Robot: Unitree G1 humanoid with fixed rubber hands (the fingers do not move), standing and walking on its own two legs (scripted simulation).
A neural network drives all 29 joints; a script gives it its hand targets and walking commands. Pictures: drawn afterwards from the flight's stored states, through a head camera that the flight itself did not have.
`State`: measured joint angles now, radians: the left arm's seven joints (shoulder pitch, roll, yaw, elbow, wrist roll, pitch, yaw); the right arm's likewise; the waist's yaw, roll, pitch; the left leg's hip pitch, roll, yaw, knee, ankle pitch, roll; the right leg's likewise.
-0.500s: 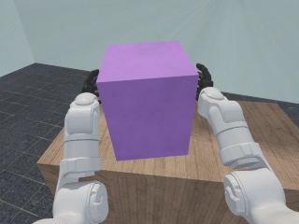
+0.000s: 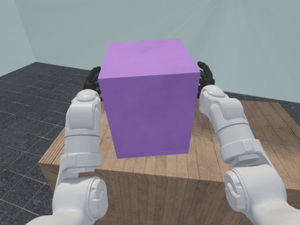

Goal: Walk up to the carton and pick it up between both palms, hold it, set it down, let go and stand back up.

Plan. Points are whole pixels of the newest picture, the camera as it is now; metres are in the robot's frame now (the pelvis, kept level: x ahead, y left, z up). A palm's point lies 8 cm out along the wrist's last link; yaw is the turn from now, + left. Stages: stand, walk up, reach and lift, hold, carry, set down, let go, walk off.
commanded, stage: hold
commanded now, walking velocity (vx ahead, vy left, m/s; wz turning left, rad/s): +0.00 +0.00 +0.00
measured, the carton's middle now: (148, 98) +0.40 +0.00 +0.21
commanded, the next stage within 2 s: none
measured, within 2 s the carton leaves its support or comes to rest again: neither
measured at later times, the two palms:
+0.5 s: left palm (90, 97) +0.36 +0.15 +0.24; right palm (205, 91) +0.36 -0.14 +0.25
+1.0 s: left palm (92, 97) +0.36 +0.14 +0.24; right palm (206, 91) +0.36 -0.15 +0.25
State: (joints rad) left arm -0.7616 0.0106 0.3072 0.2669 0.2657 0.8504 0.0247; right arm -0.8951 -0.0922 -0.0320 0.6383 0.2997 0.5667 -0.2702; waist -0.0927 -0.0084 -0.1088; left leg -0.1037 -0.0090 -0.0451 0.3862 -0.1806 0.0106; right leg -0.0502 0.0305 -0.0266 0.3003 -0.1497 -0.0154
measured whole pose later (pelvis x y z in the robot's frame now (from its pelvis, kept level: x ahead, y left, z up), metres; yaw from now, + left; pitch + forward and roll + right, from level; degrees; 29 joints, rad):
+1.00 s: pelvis +0.01 +0.00 +0.00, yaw +0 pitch -6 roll -1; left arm -0.72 -0.01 0.30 0.21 0.26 0.87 0.03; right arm -0.86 -0.10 -0.01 0.59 0.33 0.59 -0.29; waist -0.10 -0.01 -0.11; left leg -0.09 -0.01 -0.05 0.39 -0.20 0.01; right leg -0.03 0.04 -0.02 0.30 -0.16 -0.02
